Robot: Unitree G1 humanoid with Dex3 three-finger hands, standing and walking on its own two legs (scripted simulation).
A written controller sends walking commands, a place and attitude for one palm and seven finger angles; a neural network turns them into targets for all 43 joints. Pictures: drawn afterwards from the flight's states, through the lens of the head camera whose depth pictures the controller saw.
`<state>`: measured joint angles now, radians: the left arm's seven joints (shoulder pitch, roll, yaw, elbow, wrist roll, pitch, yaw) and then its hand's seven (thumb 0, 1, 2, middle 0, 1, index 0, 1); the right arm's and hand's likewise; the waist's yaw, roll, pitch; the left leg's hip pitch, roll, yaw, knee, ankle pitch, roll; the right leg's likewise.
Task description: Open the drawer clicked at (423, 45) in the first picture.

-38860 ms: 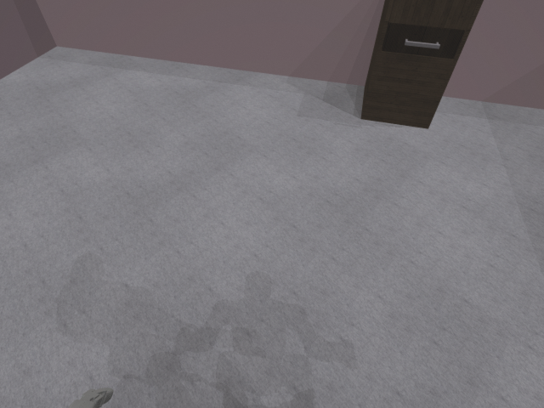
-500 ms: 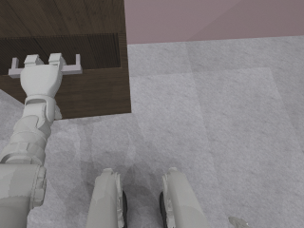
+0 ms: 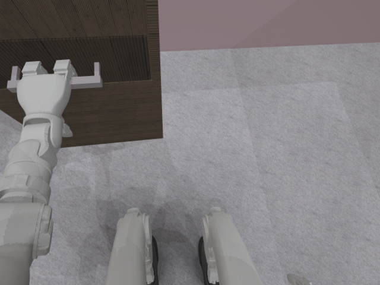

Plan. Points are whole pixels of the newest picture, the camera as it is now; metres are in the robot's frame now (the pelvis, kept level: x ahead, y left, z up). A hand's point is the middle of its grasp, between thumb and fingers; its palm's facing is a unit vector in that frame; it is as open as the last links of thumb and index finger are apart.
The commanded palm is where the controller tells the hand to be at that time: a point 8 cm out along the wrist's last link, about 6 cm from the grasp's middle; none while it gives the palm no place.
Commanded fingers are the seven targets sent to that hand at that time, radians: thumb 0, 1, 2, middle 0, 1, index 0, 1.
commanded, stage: close the thumb around the handle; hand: left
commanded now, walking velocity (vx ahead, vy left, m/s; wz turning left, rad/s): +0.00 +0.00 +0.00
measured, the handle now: (57, 76) +0.54 +0.27 -0.03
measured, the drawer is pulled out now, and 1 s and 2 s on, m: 0.00 0.03 0.14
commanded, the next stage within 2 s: pull the drawer open in 0.50 s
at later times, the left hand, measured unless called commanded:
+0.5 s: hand (59, 103) +0.49 +0.27 -0.06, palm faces -0.05 -0.01 -1.00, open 5.2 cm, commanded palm +0.49 +0.23 +0.00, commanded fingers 0.00 0.90 0.90 -0.40 -1.35 -0.40 -1.35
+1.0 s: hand (59, 115) +0.46 +0.27 -0.06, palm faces -0.08 -0.04 -1.00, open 5.3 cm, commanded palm +0.44 +0.24 +0.00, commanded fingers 0.00 0.90 0.90 -0.40 -1.35 -0.40 -1.35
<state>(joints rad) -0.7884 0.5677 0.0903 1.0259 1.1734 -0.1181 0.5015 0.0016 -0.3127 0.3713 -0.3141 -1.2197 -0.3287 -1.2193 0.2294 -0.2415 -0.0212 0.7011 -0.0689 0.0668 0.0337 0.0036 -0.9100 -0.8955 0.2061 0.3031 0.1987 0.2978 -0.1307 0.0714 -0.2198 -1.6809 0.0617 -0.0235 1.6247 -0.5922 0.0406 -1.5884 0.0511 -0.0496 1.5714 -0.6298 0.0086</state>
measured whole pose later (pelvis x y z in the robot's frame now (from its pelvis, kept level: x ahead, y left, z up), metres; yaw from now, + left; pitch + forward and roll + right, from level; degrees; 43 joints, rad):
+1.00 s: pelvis +0.02 +0.00 +0.02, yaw +0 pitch +36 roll -5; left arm -0.64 0.50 0.07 0.91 1.14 -0.12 0.49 0.01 0.79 0.81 -0.35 -1.35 -0.40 -1.35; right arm 0.22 -0.23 -0.04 0.69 -0.06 0.10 0.03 0.00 -0.91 -0.90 0.21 0.30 0.20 0.30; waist -0.08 0.06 -0.22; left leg -1.60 0.06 0.00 1.56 -0.61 0.04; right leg -1.52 0.05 -0.03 1.52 -0.64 0.01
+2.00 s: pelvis +0.01 +0.00 +0.03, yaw +2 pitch +32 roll -3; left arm -0.28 0.36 0.02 0.71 1.17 -0.12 0.65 0.02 0.78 0.83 -0.34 -1.35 -0.41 -1.35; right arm 0.13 -0.23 -0.06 0.68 -0.07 0.11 0.03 0.01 -0.91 -0.90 0.21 0.30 0.20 0.30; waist -0.01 0.05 -0.23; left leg -1.49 0.05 0.00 1.51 -0.58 0.03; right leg -1.42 0.04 -0.02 1.49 -0.63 0.00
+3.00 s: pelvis +0.02 -0.01 +0.03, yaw +3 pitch +31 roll -3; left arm 0.18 0.31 -0.02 0.32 1.17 -0.10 0.67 0.02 0.77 0.81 -0.34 -1.35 -0.41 -1.35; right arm 0.04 -0.22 -0.04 0.60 -0.08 0.09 0.01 0.01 -0.91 -0.90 0.21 0.30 0.20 0.30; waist 0.03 0.05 -0.24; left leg -1.47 0.04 -0.01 1.54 -0.61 0.02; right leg -1.39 0.04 -0.03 1.52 -0.66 -0.01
